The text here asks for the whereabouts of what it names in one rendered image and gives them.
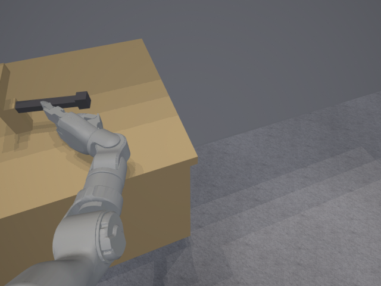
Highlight left robot hand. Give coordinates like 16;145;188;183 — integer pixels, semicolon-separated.
40;101;103;155

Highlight counter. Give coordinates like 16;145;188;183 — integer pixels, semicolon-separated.
0;39;198;286

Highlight left robot upper arm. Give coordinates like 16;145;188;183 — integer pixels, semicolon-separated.
4;209;126;286

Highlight tap lever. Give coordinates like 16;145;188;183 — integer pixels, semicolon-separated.
15;91;91;113

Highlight robot left forearm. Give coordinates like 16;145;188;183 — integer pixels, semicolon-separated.
52;129;130;259

